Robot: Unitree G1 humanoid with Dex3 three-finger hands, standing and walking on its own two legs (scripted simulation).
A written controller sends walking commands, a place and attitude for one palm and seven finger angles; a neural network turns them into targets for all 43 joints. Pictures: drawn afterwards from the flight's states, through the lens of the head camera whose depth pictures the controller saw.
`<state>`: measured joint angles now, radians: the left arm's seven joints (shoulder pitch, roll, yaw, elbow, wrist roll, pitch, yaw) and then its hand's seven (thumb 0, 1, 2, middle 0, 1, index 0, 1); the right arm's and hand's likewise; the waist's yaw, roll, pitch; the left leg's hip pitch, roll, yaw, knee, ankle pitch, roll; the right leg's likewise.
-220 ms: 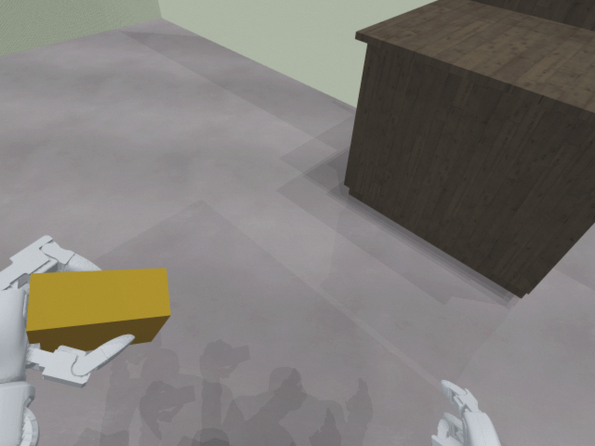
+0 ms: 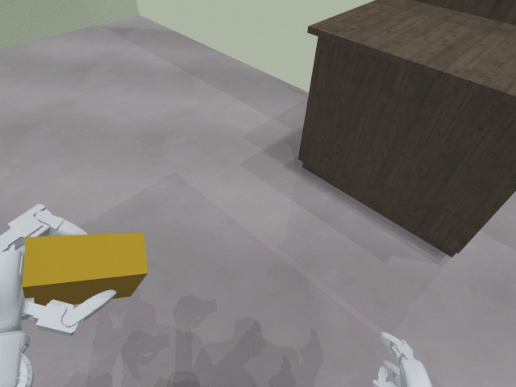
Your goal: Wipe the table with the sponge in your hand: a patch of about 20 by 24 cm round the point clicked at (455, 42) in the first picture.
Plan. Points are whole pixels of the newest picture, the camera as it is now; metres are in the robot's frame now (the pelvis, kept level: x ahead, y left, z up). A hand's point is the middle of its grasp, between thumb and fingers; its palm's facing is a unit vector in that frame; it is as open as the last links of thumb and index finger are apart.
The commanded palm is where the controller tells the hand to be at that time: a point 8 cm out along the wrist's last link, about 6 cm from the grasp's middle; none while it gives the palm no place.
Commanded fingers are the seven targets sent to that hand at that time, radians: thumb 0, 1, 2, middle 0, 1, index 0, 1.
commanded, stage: stand and wait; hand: left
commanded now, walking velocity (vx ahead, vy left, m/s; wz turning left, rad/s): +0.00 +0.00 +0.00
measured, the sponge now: (103, 269) +0.22 +0.21 +0.14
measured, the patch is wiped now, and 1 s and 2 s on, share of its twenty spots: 0.00 0.00 0.00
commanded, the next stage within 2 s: look at it before walking up in 0.04 s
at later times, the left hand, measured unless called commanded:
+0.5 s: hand (64, 267) +0.21 +0.25 +0.15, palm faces +0.42 -0.82 -0.39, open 9.6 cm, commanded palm +0.16 +0.28 +0.18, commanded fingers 0.00 0.10 1.30 -1.20 -1.60 -1.20 -1.60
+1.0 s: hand (92, 193) +0.31 +0.25 +0.17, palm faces +0.45 -0.77 -0.45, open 9.6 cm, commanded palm +0.26 +0.29 +0.18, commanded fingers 0.00 0.10 1.30 -1.20 -1.60 -1.20 -1.60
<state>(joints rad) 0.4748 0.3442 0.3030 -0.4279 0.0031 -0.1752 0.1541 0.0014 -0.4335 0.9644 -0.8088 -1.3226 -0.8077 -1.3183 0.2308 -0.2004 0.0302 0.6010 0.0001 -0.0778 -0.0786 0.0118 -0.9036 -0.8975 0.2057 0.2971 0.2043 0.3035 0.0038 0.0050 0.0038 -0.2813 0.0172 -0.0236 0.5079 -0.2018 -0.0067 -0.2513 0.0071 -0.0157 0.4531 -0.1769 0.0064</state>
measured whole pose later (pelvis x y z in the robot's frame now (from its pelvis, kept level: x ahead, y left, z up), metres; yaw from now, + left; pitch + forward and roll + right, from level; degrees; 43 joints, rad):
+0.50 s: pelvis +0.01 +0.00 -0.01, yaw +2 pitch -1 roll -1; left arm 0.48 0.35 0.31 -0.45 0.01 -0.17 0.17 0.00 -0.43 0.97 -0.81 -1.32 -0.81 -1.32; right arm 0.25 -0.21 0.02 0.61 -0.01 -0.07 -0.09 0.01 -0.90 -0.90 0.21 0.30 0.20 0.30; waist -0.01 0.01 -0.01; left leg -0.32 0.01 -0.04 0.59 -0.25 0.01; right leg -0.29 0.00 -0.04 0.58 -0.33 -0.01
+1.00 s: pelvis +0.12 -0.01 +0.00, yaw +5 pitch +0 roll -1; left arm 0.49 0.37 0.35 -0.51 0.00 -0.21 0.15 0.00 -0.43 0.97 -0.81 -1.33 -0.81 -1.32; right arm 0.22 -0.13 0.03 0.63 0.00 -0.12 -0.06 0.01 -0.90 -0.90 0.21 0.30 0.21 0.30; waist 0.00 0.01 0.04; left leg -0.18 0.09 0.09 0.49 -0.31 -0.02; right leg -0.50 -0.08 -0.12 0.93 -0.37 0.03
